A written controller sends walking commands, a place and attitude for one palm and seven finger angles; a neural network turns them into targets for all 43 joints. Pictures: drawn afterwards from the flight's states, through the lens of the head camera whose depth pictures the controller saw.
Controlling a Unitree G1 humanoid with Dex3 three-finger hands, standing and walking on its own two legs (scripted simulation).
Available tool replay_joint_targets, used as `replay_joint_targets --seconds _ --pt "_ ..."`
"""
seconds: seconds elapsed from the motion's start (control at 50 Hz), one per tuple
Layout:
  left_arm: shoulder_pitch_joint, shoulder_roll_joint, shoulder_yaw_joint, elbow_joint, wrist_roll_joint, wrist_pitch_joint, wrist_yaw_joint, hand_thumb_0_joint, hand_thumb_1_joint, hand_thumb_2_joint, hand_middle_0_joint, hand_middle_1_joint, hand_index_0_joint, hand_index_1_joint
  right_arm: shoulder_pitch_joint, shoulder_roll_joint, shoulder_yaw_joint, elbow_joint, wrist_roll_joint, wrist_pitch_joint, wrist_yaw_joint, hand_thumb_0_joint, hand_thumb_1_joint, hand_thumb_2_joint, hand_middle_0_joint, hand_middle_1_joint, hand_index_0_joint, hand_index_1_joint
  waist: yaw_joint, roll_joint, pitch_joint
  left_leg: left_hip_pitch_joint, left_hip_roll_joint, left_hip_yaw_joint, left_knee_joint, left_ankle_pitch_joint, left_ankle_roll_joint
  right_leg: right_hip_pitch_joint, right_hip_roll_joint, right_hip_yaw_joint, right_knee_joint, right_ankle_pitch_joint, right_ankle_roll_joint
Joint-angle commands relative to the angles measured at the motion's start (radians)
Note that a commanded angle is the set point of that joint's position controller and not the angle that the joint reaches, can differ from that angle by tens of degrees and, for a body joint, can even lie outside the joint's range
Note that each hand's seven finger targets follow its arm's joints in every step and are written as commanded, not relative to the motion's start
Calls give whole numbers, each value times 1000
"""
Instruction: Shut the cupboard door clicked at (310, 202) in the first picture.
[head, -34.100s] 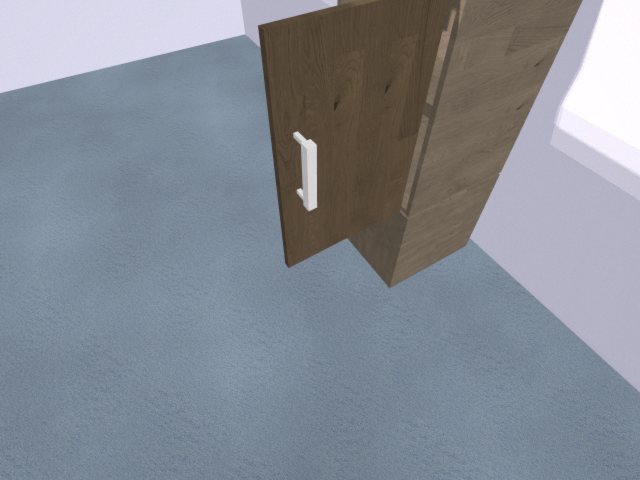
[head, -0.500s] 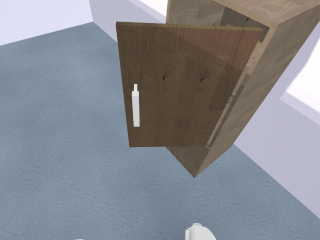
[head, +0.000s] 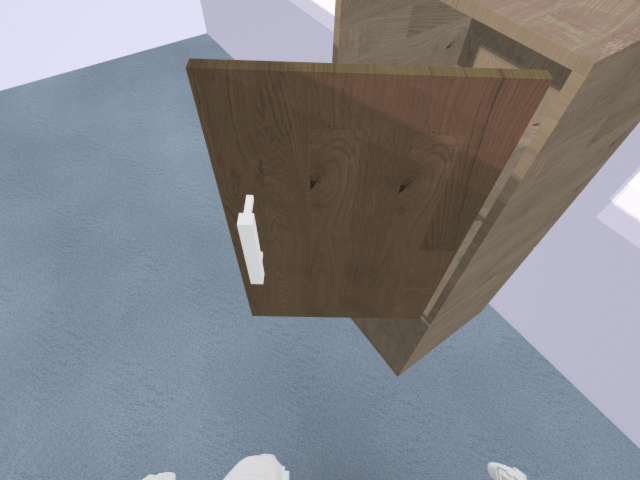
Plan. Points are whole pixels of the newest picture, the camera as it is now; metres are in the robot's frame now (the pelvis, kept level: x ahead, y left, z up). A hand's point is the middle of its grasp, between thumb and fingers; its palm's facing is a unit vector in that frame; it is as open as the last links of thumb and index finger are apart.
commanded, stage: come to a stop and stand still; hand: left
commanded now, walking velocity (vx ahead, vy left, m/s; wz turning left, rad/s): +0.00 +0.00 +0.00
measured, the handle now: (253, 241) +0.44 +0.14 -0.02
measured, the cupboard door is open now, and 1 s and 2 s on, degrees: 54 54 54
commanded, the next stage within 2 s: look again from close up in 0.88 s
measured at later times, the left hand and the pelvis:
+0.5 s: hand out of the picture -0.03 +0.21 -0.17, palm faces +0.00 -0.98 -0.21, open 7.4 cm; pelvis -0.03 +0.03 +0.01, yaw -1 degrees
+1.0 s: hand out of the picture -0.06 +0.16 -0.18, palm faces +0.00 -0.99 -0.13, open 7.4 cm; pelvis -0.04 +0.01 +0.01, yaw -1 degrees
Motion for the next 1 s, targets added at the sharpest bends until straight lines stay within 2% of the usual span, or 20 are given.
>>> replay_joint_targets --seconds 0.0,0.02,0.04,0.06,0.08,0.1,0.14,0.18,0.28,0.34,0.38,0.4,0.42,0.44,0.48,0.56,0.66,0.94,0.96,0.98 --pt "33 185 41 -57 -9 -3 7 0 900 900 -200 -300 -200 -300 209 -51 -5 -5 2 -19 1 0 -900 -900 200 300 200 300 -59 -137 -181 258 13 8 -386 255 14 58 -204 166 -20 353 -123" --pt "61 151 33 -59 -16 5 5 0 900 900 -200 -300 -200 -300 216 -99 -10 -5 -3 -31 2 0 -900 -900 200 300 200 300 -52 -7 -198 355 99 -66 -477 407 40 -14 -131 120 73 175 -64" --pt "95 92 17 -72 -23 16 2 0 900 900 -200 -300 -200 -300 178 -180 -18 -34 -12 -37 0 0 -900 -900 200 300 200 300 -30 247 -170 305 308 -286 -537 661 136 -78 -6 33 167 -188 11" --pt "70 95 12 -78 -20 25 4 0 900 900 -200 -300 -200 -300 135 -201 -17 -57 -19 -28 -8 0 -900 -900 200 300 200 300 -43 229 -109 164 363 -300 -571 691 220 -46 33 78 318 -378 17" --pt "75 99 15 -76 -18 39 9 0 900 900 -200 -300 -200 -300 105 -184 -12 -62 -21 -35 -21 0 -900 -900 200 300 200 300 -28 279 -97 129 343 -312 -593 673 236 -53 44 133 433 -397 15" --pt "79 119 21 -54 -16 45 5 0 900 900 -200 -300 -200 -300 75 -165 -4 -65 -19 -34 -30 0 -900 -900 200 300 200 300 -15 257 -83 142 300 -263 -583 653 214 -83 46 180 502 -335 16" --pt "111 121 24 -26 -19 40 -3 0 900 900 -200 -300 -200 -300 50 -124 11 -70 -13 -39 -34 0 -900 -900 200 300 200 300 7 192 -92 192 244 -183 -565 613 198 -100 50 184 538 -263 22" --pt "125 114 16 -9 -19 32 -6 0 900 900 -200 -300 -200 -300 65 -109 16 -57 -5 -47 -35 0 -900 -900 200 300 200 300 6 133 -115 260 233 -164 -563 635 204 -93 42 166 482 -244 29" --pt "98 77 -10 2 -21 21 -8 0 900 900 -200 -300 -200 -300 153 -109 5 15 -2 -48 -33 0 -900 -900 200 300 200 300 -37 112 -132 349 246 -204 -568 601 219 6 40 113 164 -255 23" --pt "185 68 -16 55 -24 13 -1 0 900 900 -200 -300 -200 -300 151 -94 8 45 9 -51 -31 0 -900 -900 200 300 200 300 -9 86 -135 259 196 -187 -558 428 160 174 37 119 -87 -58 8" --pt "189 94 -18 75 -19 -2 5 0 900 900 -200 -300 -200 -300 158 -45 13 59 17 -52 -21 0 -900 -900 200 300 200 300 -20 36 -76 179 116 -147 -561 247 92 197 -39 212 -191 4 -31" --pt "180 107 -22 75 -20 -5 3 0 900 900 -200 -300 -200 -300 162 -40 17 66 15 -52 -16 0 -900 -900 200 300 200 300 -31 51 -63 219 85 -125 -569 210 70 131 -69 230 -195 -34 -48" --pt "175 98 -23 84 -19 -9 1 0 900 900 -200 -300 -200 -300 171 -39 17 74 9 -50 -13 0 -900 -900 200 300 200 300 -38 3 -85 276 69 -97 -547 281 61 102 -58 226 -180 6 -49" --pt "162 91 -27 91 -23 -19 2 0 900 900 -200 -300 -200 -300 186 -38 19 91 6 -52 -16 0 -900 -900 200 300 200 300 -43 -100 -83 300 75 -81 -525 332 63 94 -53 229 -187 43 -47" --pt "156 73 -34 97 -24 -24 4 0 900 900 -200 -300 -200 -300 213 -40 21 119 7 -56 -15 0 -900 -900 200 300 200 300 -48 -142 -59 319 83 -74 -530 337 67 74 -53 219 -209 11 -42" --pt "175 59 -37 107 -28 -17 6 0 900 900 -200 -300 -200 -300 239 -32 32 158 3 -51 -17 0 -900 -900 200 300 200 300 -44 -46 12 285 79 -75 -561 266 62 47 -40 228 -232 -97 -42" --pt "202 46 -37 126 -30 -12 7 0 900 900 -200 -300 -200 -300 274 -12 37 183 1 -48 -22 0 -900 -900 200 300 200 300 -35 16 51 244 76 -74 -575 210 58 43 -32 227 -236 -139 -44" --pt "241 -2 -36 142 -32 -17 11 0 900 900 -200 -300 -200 -300 326 16 36 193 2 -57 -34 0 -900 -900 200 300 200 300 -34 5 4 252 92 -88 -546 281 68 76 -19 210 -203 -52 -45" --pt "287 28 -50 141 -4 -63 41 0 900 900 -200 -300 -200 -300 198 -9 48 123 3 -86 -14 0 -900 -900 200 300 200 300 4 112 0 207 97 -53 -327 449 50 59 -60 230 -189 253 -43" --pt "304 70 -38 122 -13 -85 42 0 900 900 -200 -300 -200 -300 216 22 56 81 3 -98 -16 0 -900 -900 200 300 200 300 -34 86 -87 239 74 -57 -326 527 48 136 -105 245 -133 727 -49"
